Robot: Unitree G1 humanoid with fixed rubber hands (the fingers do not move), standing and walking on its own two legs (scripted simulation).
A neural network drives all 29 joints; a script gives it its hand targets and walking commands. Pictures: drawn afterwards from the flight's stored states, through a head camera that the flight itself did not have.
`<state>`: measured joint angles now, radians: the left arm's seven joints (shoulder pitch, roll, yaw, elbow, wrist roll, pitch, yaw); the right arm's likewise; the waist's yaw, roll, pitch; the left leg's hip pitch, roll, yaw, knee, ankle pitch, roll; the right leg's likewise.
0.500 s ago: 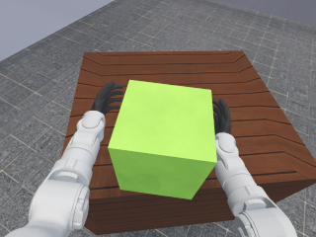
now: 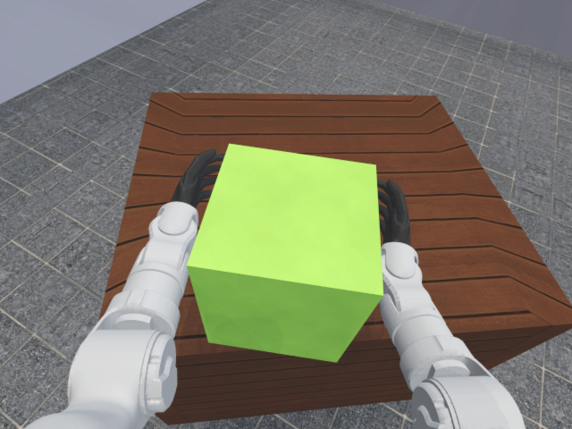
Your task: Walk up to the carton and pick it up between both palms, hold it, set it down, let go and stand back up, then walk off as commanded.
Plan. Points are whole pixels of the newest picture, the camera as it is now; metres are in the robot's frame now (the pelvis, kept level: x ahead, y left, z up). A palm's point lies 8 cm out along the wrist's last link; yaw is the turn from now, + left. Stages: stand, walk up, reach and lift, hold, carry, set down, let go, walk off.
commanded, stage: reach and lift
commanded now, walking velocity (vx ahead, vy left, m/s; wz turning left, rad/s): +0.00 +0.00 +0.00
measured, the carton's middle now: (286, 260) +0.36 -0.02 +0.01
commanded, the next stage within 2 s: none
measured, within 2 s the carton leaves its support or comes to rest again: leaves its support in 1.14 s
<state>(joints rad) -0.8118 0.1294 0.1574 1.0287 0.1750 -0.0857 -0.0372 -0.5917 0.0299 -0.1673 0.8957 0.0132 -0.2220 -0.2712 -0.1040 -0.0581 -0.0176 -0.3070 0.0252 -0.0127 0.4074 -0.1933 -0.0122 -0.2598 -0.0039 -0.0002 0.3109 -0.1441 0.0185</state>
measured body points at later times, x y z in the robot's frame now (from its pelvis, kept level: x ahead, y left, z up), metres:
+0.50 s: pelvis +0.01 +0.00 +0.00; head +0.04 +0.04 +0.45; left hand +0.44 +0.11 +0.07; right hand +0.36 -0.18 +0.06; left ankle +0.00 +0.12 -0.75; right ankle +0.00 -0.14 -0.75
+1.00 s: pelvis +0.01 +0.00 +0.00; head +0.04 +0.04 +0.45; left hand +0.44 +0.11 +0.07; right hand +0.36 -0.18 +0.06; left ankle +0.00 +0.12 -0.75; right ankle +0.00 -0.14 -0.75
